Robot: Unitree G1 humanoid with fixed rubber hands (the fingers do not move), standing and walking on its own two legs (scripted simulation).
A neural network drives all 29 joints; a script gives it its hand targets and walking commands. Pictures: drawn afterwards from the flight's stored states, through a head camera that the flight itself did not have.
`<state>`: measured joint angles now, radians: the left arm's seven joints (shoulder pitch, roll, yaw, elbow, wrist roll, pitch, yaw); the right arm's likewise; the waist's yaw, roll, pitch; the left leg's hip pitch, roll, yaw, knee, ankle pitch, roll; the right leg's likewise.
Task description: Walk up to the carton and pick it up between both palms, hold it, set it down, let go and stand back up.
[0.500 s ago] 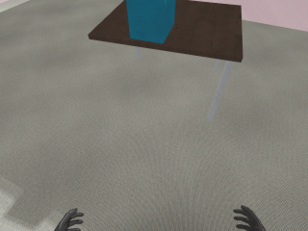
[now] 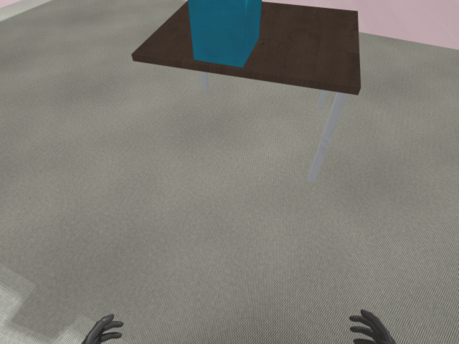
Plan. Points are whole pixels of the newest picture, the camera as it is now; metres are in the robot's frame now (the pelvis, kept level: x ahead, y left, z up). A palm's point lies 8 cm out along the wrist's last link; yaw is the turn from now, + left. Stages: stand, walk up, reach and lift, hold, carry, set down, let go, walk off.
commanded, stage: stand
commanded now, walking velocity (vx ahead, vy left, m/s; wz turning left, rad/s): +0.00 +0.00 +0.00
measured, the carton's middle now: (228, 17) +1.30 +0.05 +0.00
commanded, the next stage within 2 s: walk up in 0.42 s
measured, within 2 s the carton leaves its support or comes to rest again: neither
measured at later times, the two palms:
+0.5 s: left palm out of the picture +0.10 +0.27 -0.10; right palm out of the picture +0.12 -0.26 -0.10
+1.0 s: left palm (67, 325) +0.15 +0.29 -0.04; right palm out of the picture +0.14 -0.35 -0.09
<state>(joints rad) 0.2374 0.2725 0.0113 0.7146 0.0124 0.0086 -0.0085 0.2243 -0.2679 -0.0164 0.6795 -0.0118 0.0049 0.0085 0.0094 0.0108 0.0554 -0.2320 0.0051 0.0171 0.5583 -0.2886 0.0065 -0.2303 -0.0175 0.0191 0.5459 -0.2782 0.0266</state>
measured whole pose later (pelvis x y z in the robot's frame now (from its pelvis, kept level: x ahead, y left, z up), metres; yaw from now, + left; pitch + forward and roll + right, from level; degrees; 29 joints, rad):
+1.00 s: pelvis +0.07 -0.03 +0.00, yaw -7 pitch -3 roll +0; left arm 0.49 0.41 0.04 0.58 0.03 -0.07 0.03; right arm 0.35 -0.47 -0.09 0.57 -0.04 0.03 0.07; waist 0.02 0.09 0.03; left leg -0.54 0.07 -0.02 1.20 -0.36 0.01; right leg -0.23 0.02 -0.01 0.57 -0.29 -0.03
